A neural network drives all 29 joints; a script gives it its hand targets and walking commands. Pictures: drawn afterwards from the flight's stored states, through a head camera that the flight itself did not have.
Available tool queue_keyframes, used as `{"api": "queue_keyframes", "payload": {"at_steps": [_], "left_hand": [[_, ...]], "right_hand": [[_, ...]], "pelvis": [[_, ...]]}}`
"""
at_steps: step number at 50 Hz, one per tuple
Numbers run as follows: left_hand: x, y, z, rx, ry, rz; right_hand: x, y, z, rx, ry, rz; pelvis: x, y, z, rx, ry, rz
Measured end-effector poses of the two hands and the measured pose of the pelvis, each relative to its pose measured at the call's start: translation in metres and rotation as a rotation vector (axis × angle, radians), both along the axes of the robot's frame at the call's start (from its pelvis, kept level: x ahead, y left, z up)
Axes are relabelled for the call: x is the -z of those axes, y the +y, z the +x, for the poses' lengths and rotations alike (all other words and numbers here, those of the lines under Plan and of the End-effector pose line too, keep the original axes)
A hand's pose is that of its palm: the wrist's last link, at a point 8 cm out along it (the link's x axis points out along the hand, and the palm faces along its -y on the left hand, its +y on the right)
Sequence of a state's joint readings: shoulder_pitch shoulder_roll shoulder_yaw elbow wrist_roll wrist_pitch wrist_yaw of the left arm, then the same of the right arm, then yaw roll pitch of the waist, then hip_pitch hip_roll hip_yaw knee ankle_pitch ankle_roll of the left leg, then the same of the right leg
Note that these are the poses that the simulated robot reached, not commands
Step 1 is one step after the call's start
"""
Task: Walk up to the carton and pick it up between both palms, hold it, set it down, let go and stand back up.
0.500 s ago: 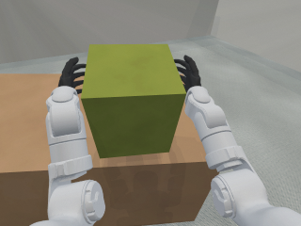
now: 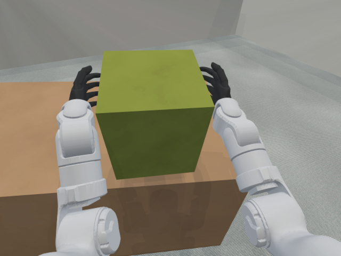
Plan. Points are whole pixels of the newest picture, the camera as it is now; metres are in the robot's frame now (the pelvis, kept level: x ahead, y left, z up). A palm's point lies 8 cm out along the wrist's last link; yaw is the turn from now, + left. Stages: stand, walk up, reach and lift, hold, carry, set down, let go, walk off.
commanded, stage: hold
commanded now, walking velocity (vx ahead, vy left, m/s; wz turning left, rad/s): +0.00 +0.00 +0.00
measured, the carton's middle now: (153, 116) +0.40 +0.01 +0.16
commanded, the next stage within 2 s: none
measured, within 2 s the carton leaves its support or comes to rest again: neither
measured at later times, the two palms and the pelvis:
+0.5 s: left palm (80, 102) +0.36 +0.16 +0.23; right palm (220, 98) +0.36 -0.14 +0.23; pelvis -0.01 +0.00 +0.00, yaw +0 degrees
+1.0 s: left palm (81, 101) +0.36 +0.16 +0.24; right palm (221, 98) +0.36 -0.14 +0.23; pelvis +0.00 +0.00 +0.00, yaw +0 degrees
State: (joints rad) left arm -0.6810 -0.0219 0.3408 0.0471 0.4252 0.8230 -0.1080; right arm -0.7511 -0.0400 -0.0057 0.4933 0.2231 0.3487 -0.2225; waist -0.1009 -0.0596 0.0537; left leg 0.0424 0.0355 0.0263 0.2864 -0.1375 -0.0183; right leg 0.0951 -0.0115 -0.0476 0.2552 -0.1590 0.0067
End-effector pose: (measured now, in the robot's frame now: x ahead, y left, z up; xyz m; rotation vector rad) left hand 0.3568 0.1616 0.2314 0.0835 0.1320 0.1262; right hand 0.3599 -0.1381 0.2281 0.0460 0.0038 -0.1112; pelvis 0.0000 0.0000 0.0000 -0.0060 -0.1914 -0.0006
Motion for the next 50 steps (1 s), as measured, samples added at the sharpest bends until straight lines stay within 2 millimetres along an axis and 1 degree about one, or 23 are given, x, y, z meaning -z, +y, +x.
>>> {"api": "queue_keyframes", "payload": {"at_steps": [6,15,24,36,42,50], "left_hand": [[0.0005,0.0033,0.0008,-0.006,0.014,-0.001],[-0.0071,0.001,0.0001,0.003,-0.009,0.005],[-0.0032,0.0001,-0.0007,-0.001,0.012,0.005],[-0.0085,0.0003,0.0015,-0.003,-0.004,-0.005],[-0.0061,0.0014,0.0026,0.0,0.006,0.0],[-0.0041,-0.0015,-0.0001,0.011,-0.002,0.011]], "right_hand": [[0.0,0.0034,0.0022,-0.004,0.014,-0.006],[-0.0072,0.001,-0.0008,0.005,-0.009,0.003],[-0.0013,0.0003,-0.0009,0.002,0.013,0.004],[-0.0084,0.0005,0.0015,0.001,-0.004,-0.002],[-0.0057,0.0014,0.0024,0.003,0.007,-0.003],[-0.0032,-0.0015,-0.0026,0.01,-0.002,0.008]], "pelvis": [[-0.0002,0.0002,-0.0028,-0.006,0.009,0.001],[-0.0001,0.0024,-0.0033,-0.006,0.005,-0.001],[-0.0002,0.0022,-0.0064,-0.001,0.007,0.001],[-0.0002,-0.0006,-0.005,-0.005,0.009,0.001],[-0.0003,0.0001,-0.0029,-0.007,0.005,0.0],[0.0001,0.0025,-0.0028,-0.005,-0.003,-0.001]]}}
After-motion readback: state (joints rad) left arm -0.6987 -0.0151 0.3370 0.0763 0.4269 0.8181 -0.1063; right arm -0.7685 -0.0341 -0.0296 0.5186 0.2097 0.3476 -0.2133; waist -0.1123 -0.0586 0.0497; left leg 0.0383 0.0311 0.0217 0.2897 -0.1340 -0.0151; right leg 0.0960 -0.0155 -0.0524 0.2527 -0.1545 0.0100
